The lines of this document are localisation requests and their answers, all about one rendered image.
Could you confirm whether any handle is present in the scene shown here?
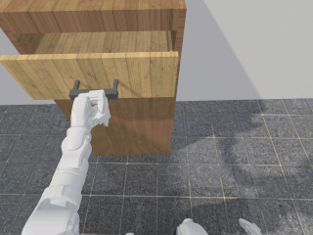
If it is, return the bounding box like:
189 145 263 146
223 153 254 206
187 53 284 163
68 79 118 101

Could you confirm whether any right robot thigh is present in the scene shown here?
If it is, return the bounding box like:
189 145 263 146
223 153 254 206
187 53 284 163
176 222 208 235

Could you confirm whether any left robot hand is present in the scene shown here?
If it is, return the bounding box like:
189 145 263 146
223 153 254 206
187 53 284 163
70 89 111 132

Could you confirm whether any drawer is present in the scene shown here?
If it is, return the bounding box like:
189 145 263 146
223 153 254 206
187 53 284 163
0 30 179 100

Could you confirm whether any left robot forearm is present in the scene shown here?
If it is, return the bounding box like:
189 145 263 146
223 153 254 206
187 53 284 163
21 126 92 235

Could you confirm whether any cabinet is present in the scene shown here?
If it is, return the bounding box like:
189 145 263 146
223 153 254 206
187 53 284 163
0 0 187 156

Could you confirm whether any robot right shin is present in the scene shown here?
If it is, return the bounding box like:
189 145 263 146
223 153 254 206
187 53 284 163
181 218 193 225

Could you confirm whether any right robot hand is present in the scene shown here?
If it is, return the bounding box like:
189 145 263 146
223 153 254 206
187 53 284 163
239 218 262 235

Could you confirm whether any left robot upper arm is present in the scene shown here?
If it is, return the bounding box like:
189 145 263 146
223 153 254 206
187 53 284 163
23 210 80 235

